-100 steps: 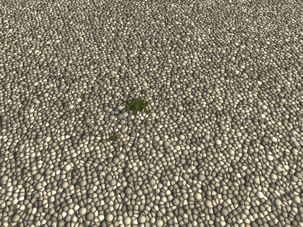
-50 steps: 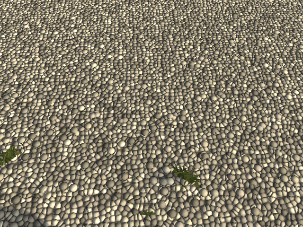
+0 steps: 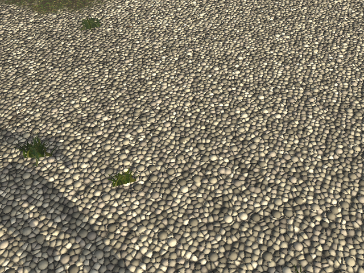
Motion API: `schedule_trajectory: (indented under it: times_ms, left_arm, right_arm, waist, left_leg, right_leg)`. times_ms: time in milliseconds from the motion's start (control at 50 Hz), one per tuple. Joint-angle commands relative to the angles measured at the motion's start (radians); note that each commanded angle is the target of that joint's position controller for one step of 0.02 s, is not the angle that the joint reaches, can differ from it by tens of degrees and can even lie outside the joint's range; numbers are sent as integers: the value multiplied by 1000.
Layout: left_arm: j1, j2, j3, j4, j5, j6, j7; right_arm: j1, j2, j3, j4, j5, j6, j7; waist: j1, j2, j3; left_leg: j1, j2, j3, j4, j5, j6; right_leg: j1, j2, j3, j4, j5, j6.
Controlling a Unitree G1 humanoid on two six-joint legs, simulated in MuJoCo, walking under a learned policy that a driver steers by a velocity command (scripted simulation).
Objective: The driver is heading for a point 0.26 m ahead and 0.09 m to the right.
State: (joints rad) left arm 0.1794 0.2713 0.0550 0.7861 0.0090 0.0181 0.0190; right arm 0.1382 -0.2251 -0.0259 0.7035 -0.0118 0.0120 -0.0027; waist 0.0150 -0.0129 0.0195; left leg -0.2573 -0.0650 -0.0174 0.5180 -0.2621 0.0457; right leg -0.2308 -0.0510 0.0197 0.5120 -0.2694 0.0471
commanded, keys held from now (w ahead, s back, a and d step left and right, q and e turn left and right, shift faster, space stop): w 0.14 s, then w+e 0.04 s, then no key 0.82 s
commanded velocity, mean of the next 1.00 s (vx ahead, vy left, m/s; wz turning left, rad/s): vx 0.11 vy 0.00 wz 0.00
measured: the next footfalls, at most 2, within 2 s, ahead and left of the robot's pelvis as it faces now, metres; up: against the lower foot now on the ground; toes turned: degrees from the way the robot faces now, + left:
right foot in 0.54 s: +0.21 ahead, -0.13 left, +0.00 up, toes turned -2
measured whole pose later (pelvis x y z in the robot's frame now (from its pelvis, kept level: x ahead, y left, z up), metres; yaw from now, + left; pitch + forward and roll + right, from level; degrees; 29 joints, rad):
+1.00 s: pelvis +0.14 -0.02 +0.00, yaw -1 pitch -1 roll +0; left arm 0.08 0.24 0.04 0.94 0.00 0.00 0.01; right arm 0.24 -0.24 -0.04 0.97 -0.01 0.01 -0.03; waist -0.01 0.00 0.04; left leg -0.08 0.01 0.00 0.48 -0.38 -0.01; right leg -0.28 0.01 -0.02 0.53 -0.23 -0.02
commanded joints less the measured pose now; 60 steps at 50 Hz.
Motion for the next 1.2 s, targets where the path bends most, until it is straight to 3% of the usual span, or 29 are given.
schedule_trajectory:
  times_ms: [20,40,60,80,120,180,200,220,240,260,280,320,360,400,460,520,540,560,580,600,620,660,700,740,760,820,860,980,1200]
  left_arm:
    - [50,189,47,-21,-11,-16,-2]
    - [49,161,40,-32,-11,-22,-5]
    - [63,153,36,-26,-3,-30,-2]
    - [68,166,37,-23,-5,-39,-1]
    - [68,171,39,-21,-21,-50,7]
    - [-1,153,30,-40,-41,-45,0]
    - [-33,110,17,-54,-29,-50,0]
    - [-49,46,0,-83,-18,-60,2]
    - [-68,86,4,-118,-15,-71,11]
    - [-47,127,22,-110,-24,-74,13]
    - [-5,128,26,-88,-27,-73,8]
    - [2,106,25,-66,-20,-65,1]
    - [-24,53,11,-61,-20,-59,-12]
    - [-50,11,-6,-63,-19,-56,-22]
    - [-84,49,1,-70,-21,-48,-23]
    - [-55,79,13,-53,-6,-47,-21]
    - [-28,123,26,-46,3,-48,-12]
    - [6,193,40,-49,10,-46,-1]
    - [18,141,27,-31,15,-38,1]
    - [-4,82,10,-28,2,-31,-4]
    - [-49,59,-1,-21,-1,-30,-9]
    - [-122,77,0,-25,3,-39,-19]
    - [-194,83,2,-30,-1,-40,-21]
    - [-183,73,0,-23,-3,-38,-19]
    - [-173,74,-1,-9,4,-42,-18]
    - [-137,80,5,31,-11,-54,-11]
    - [-127,73,5,53,-13,-51,-10]
    - [-140,69,7,110,-12,-30,-9]
    - [-137,76,9,198,-12,-13,8]
  right_arm:
    - [30,-121,-35,-42,-6,-19,0]
    - [-18,-141,-39,-49,-2,-20,-3]
    - [-35,-128,-43,-57,9,-25,-5]
    - [-24,-114,-44,-54,20,-30,-5]
    - [-16,-108,-49,-56,28,-51,5]
    - [98,-88,-57,2,28,-77,20]
    - [157,-119,-69,26,20,-75,18]
    - [220,-191,-87,39,10,-73,11]
    - [256,-247,-98,34,6,-73,17]
    - [247,-202,-81,38,1,-80,13]
    - [227,-173,-71,39,6,-86,10]
    - [171,-168,-67,38,21,-82,2]
    - [150,-138,-54,48,15,-66,-11]
    - [139,-148,-53,59,8,-51,-23]
    - [164,-196,-64,83,12,-36,-25]
    - [139,-179,-58,102,31,-38,-21]
    - [168,-166,-55,116,20,-47,-18]
    - [209,-145,-47,115,-10,-59,-16]
    - [280,-90,-32,138,-11,-56,-20]
    - [236,-101,-32,140,-5,-42,-25]
    - [190,-99,-32,122,6,-24,-29]
    - [188,-105,-36,131,2,7,-42]
    - [218,-105,-34,158,-9,18,-41]
    - [187,-158,-43,171,0,14,-36]
    - [162,-139,-39,169,6,6,-36]
    - [149,-137,-42,189,1,-14,-34]
    - [155,-128,-40,207,5,-18,-32]
    - [143,-119,-37,244,6,-4,-35]
    - [157,-101,-22,307,4,-16,-37]
  waist:
    - [-30,-121,-66]
    - [3,-127,-13]
    - [7,-172,19]
    - [0,-224,61]
    - [-6,-225,97]
    - [-81,-160,68]
    - [-101,-100,30]
    - [-96,116,-10]
    - [-113,256,-11]
    - [-89,199,17]
    - [-62,143,9]
    - [-39,94,-6]
    - [-32,104,-18]
    - [-29,125,-41]
    - [-41,147,-61]
    - [4,110,-53]
    - [11,71,-75]
    - [-10,-26,-148]
    - [-27,-127,-232]
    - [-11,-134,-198]
    - [-25,-156,-149]
    - [-51,-132,-87]
    - [-88,-106,-71]
    - [-36,2,8]
    - [-35,10,5]
    - [-26,27,-57]
    - [-25,35,-84]
    - [-27,21,-47]
    - [-19,15,-13]
  left_leg:
    - [-65,35,-46,-61,-239,13]
    - [-74,15,-12,23,-277,-1]
    - [-115,2,27,113,-259,-7]
    - [-147,-4,63,177,-222,-8]
    - [-166,45,29,202,-189,17]
    - [145,33,45,-62,-63,49]
    - [236,76,-20,-94,-11,49]
    - [337,222,-265,-190,-49,102]
    - [334,398,-517,-280,81,220]
    - [332,448,-540,-262,273,280]
    - [345,423,-446,-229,433,267]
    - [354,359,-281,-222,587,197]
    - [291,279,-146,-228,695,152]
    - [228,229,-53,-215,750,132]
    - [194,250,-55,-198,767,137]
    - [149,234,-61,-134,639,94]
    - [119,196,-46,-86,570,51]
    - [36,135,-11,-3,345,-5]
    - [-10,98,1,79,67,-60]
    - [-26,86,-10,119,-167,-85]
    - [-60,90,-22,127,-261,-90]
    - [-36,103,-31,74,-216,-89]
    - [109,110,-30,-95,8,-72]
    - [33,111,-23,-94,-18,-40]
    - [32,114,-24,-102,9,-29]
    - [66,123,-31,-109,174,-40]
    - [89,120,-24,-99,234,-47]
    - [86,112,-13,-110,190,-42]
    - [49,108,-1,-134,113,-42]
  right_leg:
    - [62,-66,76,-86,-151,-109]
    - [-15,-79,135,-165,-370,-143]
    - [-33,-133,225,-240,-472,-171]
    - [-38,-195,315,-298,-518,-206]
    - [-50,-259,386,-322,-472,-241]
    - [-185,-147,235,-239,-305,-177]
    - [-216,-91,155,-116,-160,-135]
    - [-332,35,-6,148,-84,-62]
    - [-423,64,-13,343,-256,-28]
    - [-488,35,42,512,-345,-21]
    - [-500,17,63,585,-324,-25]
    - [-502,-24,46,538,-201,-32]
    - [-391,-18,6,401,-87,-17]
    - [-250,3,-28,235,6,-7]
    - [-127,40,-58,115,99,-16]
    - [23,56,-55,-79,280,-72]
    - [124,14,-3,-107,471,-99]
    - [280,-100,96,-25,792,-153]
    - [343,-203,202,-12,816,-276]
    - [282,-232,263,-65,712,-316]
    - [222,-227,283,-108,551,-306]
    - [102,-198,267,-149,345,-261]
    - [-32,-116,171,-155,132,-173]
    - [-31,-23,62,-131,3,-102]
    - [-2,-15,59,-102,80,-93]
    - [89,-11,39,-19,403,-120]
    - [114,-13,36,-3,469,-132]
    - [97,0,26,-14,396,-124]
    - [104,10,25,-34,313,-109]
